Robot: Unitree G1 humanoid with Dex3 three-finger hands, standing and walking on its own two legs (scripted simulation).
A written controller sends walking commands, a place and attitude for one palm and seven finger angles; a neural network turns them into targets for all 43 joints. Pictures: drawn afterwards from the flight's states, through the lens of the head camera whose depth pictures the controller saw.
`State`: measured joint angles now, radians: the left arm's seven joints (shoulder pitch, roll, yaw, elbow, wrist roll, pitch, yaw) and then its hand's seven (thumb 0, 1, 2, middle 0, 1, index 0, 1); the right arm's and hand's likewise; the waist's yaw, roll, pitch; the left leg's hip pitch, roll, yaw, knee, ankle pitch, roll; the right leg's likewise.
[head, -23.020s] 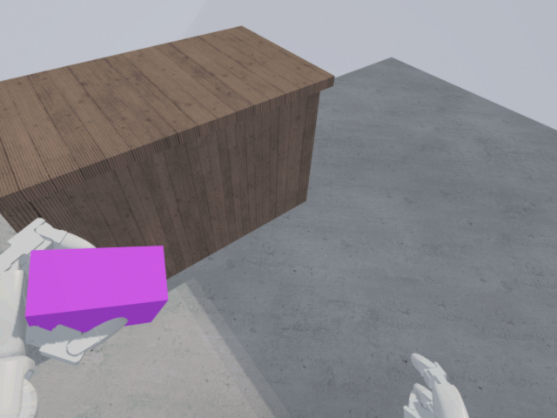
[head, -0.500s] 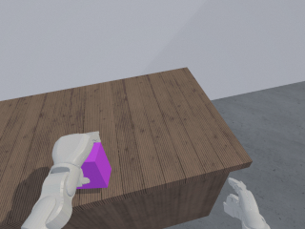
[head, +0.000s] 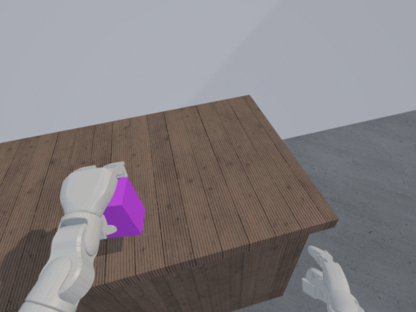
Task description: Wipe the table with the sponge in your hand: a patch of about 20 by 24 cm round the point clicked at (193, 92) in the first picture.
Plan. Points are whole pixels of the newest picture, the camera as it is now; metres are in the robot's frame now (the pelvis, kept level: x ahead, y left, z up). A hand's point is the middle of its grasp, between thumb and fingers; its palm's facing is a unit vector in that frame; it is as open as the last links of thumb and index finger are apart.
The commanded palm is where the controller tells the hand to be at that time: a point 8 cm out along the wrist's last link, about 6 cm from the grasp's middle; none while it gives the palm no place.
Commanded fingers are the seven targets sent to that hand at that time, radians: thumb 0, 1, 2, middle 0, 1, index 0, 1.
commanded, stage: move the sponge above the wiping area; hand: left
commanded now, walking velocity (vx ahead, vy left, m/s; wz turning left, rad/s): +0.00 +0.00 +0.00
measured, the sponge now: (114, 214) +0.27 +0.26 +0.04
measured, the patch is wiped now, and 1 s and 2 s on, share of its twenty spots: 0.10 0.10 0.10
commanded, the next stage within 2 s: lower the sponge onto the table in 0.60 s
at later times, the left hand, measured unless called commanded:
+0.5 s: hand (96, 188) +0.27 +0.27 +0.11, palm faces +0.18 -0.06 -0.98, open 10.1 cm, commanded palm +0.22 +0.26 +0.14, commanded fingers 0.00 0.10 1.30 -1.20 -1.60 -1.20 -1.60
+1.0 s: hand (89, 201) +0.26 +0.28 +0.10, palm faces +0.09 -0.08 -0.99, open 10.2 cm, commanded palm +0.22 +0.27 +0.14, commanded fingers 0.00 0.10 1.30 -1.20 -1.60 -1.20 -1.60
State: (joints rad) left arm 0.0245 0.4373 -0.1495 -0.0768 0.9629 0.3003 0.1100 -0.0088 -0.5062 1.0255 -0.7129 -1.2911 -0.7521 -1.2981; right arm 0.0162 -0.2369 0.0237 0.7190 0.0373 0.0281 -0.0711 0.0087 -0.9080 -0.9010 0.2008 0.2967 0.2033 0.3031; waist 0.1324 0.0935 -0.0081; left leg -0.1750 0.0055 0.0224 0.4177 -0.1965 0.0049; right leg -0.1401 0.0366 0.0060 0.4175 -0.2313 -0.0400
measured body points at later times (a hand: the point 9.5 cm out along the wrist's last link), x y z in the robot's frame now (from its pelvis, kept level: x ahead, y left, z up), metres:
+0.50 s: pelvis +0.00 +0.00 +0.00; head -0.02 -0.04 +0.45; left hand +0.26 +0.27 +0.17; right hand +0.25 -0.19 -0.09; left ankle +0.02 +0.12 -0.74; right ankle +0.00 -0.10 -0.74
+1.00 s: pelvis +0.00 +0.00 +0.00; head -0.02 -0.04 +0.45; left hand +0.25 +0.28 +0.15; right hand +0.25 -0.19 -0.08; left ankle +0.02 +0.12 -0.74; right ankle +0.00 -0.10 -0.74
